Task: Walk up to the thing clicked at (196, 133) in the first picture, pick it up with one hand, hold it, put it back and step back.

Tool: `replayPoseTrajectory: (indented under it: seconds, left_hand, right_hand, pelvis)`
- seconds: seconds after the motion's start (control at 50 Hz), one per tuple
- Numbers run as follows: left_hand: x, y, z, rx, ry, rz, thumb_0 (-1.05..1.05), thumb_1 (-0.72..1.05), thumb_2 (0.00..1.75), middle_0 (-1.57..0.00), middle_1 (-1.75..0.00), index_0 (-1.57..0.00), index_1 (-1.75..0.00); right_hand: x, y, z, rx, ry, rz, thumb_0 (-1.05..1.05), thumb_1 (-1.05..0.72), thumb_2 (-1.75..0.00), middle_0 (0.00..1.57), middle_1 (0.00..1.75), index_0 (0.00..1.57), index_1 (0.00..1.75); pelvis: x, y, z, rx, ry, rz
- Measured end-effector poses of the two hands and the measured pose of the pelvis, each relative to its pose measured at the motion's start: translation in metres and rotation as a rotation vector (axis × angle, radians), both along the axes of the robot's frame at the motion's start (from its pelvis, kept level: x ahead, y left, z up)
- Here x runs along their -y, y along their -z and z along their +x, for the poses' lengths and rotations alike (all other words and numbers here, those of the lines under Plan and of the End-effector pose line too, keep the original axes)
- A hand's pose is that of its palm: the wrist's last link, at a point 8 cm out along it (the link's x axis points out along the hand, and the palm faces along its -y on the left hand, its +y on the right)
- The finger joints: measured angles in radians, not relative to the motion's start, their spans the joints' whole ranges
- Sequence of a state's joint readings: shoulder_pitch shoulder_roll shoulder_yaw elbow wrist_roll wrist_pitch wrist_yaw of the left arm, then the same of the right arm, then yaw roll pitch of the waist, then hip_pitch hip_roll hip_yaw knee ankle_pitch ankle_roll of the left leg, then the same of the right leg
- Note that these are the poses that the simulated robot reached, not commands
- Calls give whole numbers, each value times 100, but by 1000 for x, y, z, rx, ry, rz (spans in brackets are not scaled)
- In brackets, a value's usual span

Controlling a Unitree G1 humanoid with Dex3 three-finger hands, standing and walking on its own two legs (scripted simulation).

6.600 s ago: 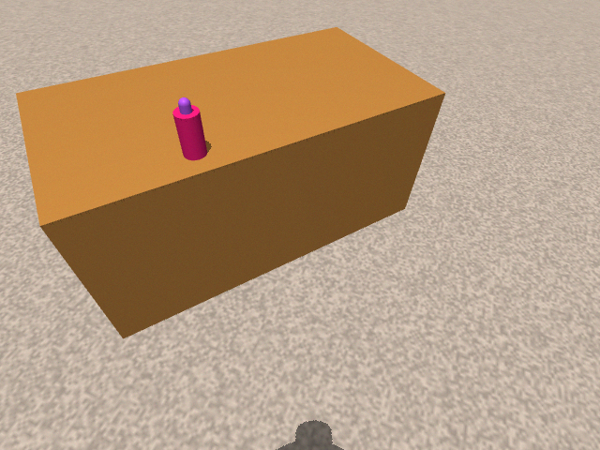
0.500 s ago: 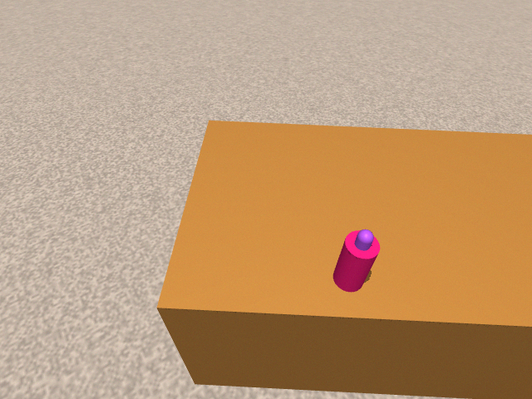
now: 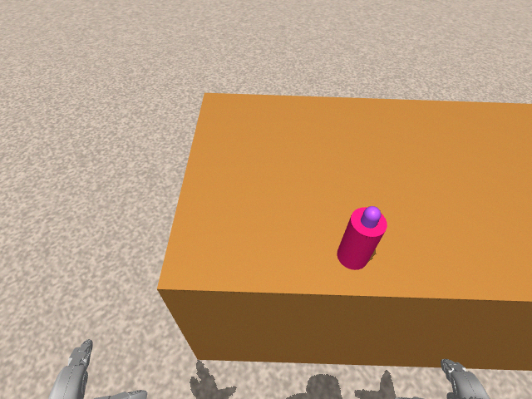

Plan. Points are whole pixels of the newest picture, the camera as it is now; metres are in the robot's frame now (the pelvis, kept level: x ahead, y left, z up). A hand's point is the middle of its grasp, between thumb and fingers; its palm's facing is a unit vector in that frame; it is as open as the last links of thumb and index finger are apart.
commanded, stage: go down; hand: right
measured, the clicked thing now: (362, 235) +0.45 -0.19 -0.08
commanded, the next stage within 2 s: none
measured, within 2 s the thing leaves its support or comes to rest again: neither
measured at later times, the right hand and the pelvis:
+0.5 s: hand (448, 395) +0.17 -0.29 -0.11, palm faces +0.10 +0.95 -0.30, open 17.6 cm; pelvis +0.02 +0.02 -0.01, yaw -1 degrees
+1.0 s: hand (466, 363) +0.21 -0.31 -0.08, palm faces +0.15 +0.95 -0.28, open 17.7 cm; pelvis +0.02 +0.01 -0.02, yaw -1 degrees
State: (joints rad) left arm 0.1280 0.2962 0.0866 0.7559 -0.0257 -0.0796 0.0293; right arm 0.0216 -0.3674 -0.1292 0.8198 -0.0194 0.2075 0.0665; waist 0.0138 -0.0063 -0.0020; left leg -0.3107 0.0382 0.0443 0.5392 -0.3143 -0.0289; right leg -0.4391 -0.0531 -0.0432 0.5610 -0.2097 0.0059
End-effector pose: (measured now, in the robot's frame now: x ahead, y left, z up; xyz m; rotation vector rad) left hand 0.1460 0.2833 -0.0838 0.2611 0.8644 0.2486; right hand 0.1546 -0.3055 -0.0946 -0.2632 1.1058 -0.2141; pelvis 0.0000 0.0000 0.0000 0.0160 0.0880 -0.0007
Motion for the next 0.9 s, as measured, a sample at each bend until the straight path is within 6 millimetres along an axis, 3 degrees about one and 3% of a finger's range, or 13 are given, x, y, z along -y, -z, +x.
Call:
replayPoseTrajectory:
  seconds: [0.12,0.22,0.32,0.64,0.9]
  left_hand:
    - [-4,7,-11,-16,-8,2,0,-11,14,-6,-6,-6,-6]
    - [0,6,-3,35,11,12,0,-33,9,-6,-6,-6,-6]
    - [3,1,8,84,38,27,0,-45,6,-7,-6,-6,-6]
    - [11,-7,24,139,81,39,-1,-54,6,-7,-6,-6,-6]
    - [13,-7,19,144,84,58,-1,-54,6,-7,-6,-6,-7]
  right_hand:
    - [12,-5,-11,-25,16,-26,0,14,-15,6,6,6,6]
    - [13,-6,-11,10,21,-8,0,38,-10,4,7,5,6]
    - [15,-9,-6,54,24,3,0,51,-7,3,7,4,7]
    - [31,-20,9,133,15,17,-1,59,-5,3,7,4,7]
    - [41,-27,17,210,12,13,-1,59,-6,2,7,4,7]
  pelvis:
    - [-5,4,3,-8,4,1]
    - [-8,8,4,-19,7,-2]
    - [-11,11,10,-28,10,-5]
    - [-15,17,26,-48,14,-5]
    - [-11,23,23,-56,16,3]
